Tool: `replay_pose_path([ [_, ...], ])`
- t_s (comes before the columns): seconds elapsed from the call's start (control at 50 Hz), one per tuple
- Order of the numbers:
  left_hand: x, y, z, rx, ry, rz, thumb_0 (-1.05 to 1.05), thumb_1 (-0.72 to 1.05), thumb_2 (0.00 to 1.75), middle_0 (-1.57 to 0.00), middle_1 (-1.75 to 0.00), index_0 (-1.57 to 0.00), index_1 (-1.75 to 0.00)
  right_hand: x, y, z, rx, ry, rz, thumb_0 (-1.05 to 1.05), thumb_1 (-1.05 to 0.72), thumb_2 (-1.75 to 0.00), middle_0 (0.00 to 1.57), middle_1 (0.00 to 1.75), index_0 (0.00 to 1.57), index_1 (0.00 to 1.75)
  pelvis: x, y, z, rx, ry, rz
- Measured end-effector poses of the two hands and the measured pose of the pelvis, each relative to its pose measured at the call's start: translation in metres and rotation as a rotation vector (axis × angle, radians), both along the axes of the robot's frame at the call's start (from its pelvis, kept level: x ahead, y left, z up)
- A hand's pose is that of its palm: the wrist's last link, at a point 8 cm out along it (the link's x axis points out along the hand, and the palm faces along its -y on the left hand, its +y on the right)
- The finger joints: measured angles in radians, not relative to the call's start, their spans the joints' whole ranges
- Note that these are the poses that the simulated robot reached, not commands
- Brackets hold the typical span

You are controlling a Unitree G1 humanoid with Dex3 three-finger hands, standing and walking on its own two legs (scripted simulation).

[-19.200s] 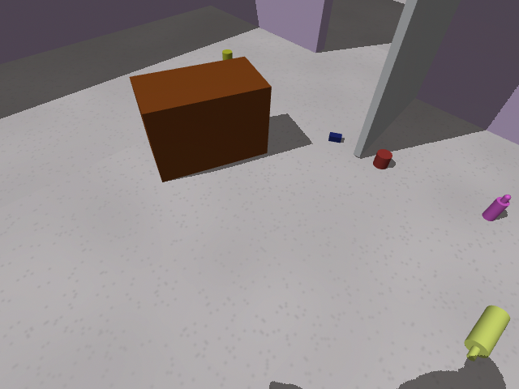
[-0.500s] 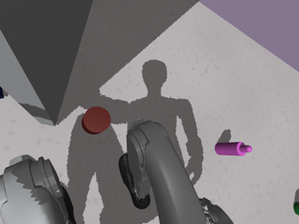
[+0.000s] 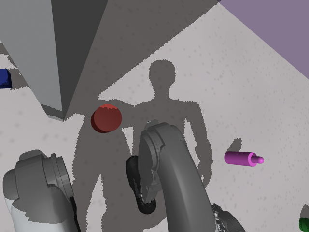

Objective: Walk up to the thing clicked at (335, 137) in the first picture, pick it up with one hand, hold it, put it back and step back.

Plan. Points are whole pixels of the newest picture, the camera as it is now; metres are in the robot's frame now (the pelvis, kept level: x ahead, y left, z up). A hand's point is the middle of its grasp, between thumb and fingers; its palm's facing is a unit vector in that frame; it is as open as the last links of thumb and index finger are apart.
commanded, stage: rest palm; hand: left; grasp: from above
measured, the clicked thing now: out of the picture +0.52 +0.28 -0.30
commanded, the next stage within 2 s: close in 1.74 s
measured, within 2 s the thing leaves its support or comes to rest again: neither
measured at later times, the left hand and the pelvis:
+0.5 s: hand out of the picture +0.50 +0.27 -0.23, palm faces -0.46 -0.08 -0.88, open 11.6 cm; pelvis +0.00 +0.00 -0.01, yaw -2 degrees
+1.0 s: hand out of the picture +0.50 +0.28 -0.25, palm faces -0.46 -0.11 -0.88, open 11.4 cm; pelvis +0.00 +0.01 -0.01, yaw -3 degrees
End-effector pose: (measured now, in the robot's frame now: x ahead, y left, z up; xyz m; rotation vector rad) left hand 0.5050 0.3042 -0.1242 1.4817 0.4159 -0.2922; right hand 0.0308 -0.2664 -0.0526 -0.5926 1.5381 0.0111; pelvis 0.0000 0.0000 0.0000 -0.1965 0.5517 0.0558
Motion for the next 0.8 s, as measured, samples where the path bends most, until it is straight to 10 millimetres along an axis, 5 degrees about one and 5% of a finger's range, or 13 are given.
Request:
replay_pose_path([
  [0.18,0.005,-0.012,-0.008,0.015,0.004,0.017,0.0,-0.07,0.63,-0.48,-0.6,-0.48,-0.6,0.011,0.007,0.005,0.015,-0.068,0.007,0.0,-0.9,-0.89,0.2,0.3,0.21,0.3,0.002,0.003,0.003,-0.012,0.004,-0.006],
  [0.52,0.004,-0.03,-0.047,0.012,0.028,0.031,0.0,-0.08,0.62,-0.47,-0.58,-0.46,-0.58,-0.033,0.022,0.0,0.07,0.002,-0.009,0.0,-0.9,-0.9,0.2,0.3,0.21,0.3,-0.002,-0.001,-0.008,-0.005,-0.029,-0.029],
  [0.8,0.01,-0.023,-0.06,0.004,0.024,0.078,0.0,-0.07,0.6,-0.47,-0.55,-0.47,-0.56,-0.01,0.021,0.005,0.072,-0.026,0.059,0.0,-0.9,-0.9,0.2,0.3,0.21,0.3,0.003,0.004,-0.008,-0.03,-0.034,-0.038],
])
